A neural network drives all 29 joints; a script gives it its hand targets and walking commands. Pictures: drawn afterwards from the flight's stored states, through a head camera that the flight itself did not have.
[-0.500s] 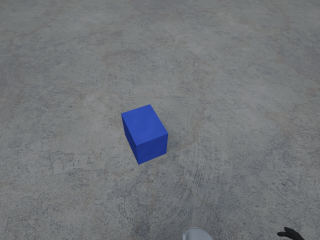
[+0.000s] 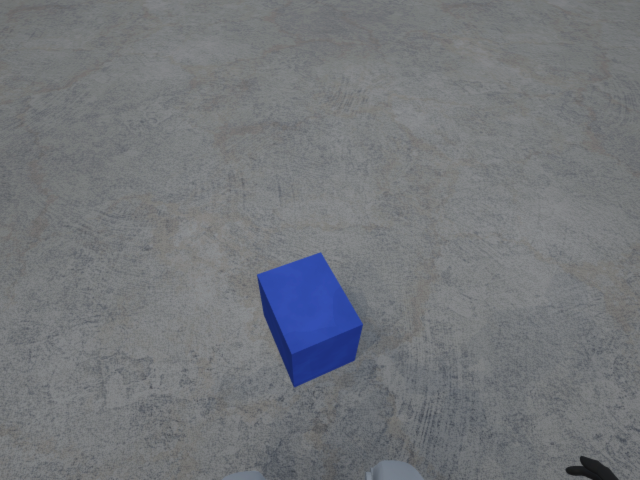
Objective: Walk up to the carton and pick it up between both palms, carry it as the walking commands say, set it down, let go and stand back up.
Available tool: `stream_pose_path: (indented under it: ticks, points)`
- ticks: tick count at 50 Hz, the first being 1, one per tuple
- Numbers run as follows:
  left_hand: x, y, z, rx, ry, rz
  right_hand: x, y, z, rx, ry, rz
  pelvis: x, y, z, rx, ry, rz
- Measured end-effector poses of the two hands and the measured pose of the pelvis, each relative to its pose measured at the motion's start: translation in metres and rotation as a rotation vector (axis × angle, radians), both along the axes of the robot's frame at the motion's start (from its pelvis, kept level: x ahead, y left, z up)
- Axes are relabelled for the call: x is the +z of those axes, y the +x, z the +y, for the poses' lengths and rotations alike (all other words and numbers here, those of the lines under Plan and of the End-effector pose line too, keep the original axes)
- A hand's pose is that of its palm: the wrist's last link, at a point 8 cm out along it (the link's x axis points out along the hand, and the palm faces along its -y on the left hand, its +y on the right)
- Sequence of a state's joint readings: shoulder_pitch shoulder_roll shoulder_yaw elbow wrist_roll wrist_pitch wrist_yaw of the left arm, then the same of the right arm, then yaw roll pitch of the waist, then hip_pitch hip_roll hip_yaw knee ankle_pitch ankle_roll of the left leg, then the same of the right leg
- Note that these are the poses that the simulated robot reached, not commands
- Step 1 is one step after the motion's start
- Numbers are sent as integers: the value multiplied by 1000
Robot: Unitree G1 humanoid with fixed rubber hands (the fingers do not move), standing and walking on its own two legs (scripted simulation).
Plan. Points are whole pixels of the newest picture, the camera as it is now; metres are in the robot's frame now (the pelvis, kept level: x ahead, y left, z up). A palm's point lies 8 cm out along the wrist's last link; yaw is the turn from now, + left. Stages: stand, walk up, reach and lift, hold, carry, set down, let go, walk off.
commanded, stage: walk up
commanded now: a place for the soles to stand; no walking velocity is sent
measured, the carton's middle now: (307, 319) +0.66 +0.04 -0.62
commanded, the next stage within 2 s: none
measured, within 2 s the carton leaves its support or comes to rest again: neither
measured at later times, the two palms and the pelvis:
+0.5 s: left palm (2, 423) +0.20 +0.42 -0.08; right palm (529, 392) +0.26 -0.29 -0.08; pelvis +0.15 +0.05 -0.01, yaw -1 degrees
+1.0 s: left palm (72, 337) +0.32 +0.38 -0.08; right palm (515, 367) +0.29 -0.28 -0.08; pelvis +0.19 +0.06 +0.01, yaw -5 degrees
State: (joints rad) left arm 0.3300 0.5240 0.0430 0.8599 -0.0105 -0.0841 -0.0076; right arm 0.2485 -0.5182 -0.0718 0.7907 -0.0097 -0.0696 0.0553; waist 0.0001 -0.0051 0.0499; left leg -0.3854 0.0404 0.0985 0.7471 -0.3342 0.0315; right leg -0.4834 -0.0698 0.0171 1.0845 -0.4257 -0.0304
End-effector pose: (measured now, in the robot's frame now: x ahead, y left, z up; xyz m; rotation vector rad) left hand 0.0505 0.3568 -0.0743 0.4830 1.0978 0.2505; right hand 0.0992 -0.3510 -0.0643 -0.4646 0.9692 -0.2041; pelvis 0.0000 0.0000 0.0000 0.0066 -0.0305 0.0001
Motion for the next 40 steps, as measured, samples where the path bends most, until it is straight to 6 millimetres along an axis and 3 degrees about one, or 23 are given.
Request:
stream_pose_path:
  ticks: [5,9,12,17,22,25,32,40]
  points:
    - [0,63,-19,-70,-53,-24,-2,0,2,-43,9,57,6,33,3,-18,-3,2]
    - [1,105,-21,-104,-28,-76,-17,16,1,-51,30,87,-4,61,-2,-12,-16,2]
    - [8,116,-9,-77,5,-94,-24,43,11,-31,42,102,-4,78,2,-1,-29,-6]
    - [23,117,23,-26,52,-66,-19,103,34,27,60,72,2,107,18,11,-23,-4]
    - [10,128,58,11,64,-2,-18,149,52,32,13,11,-8,137,45,-5,-9,0]
    - [-4,145,61,21,46,26,-19,160,59,5,-3,1,-11,150,53,-18,-10,-3]
    - [-25,188,44,-20,-12,38,-27,176,66,-53,7,23,-15,172,56,-37,-23,1]
    - [-23,245,30,-50,-71,5,-26,183,84,-87,38,71,-1,186,63,-58,-19,3]
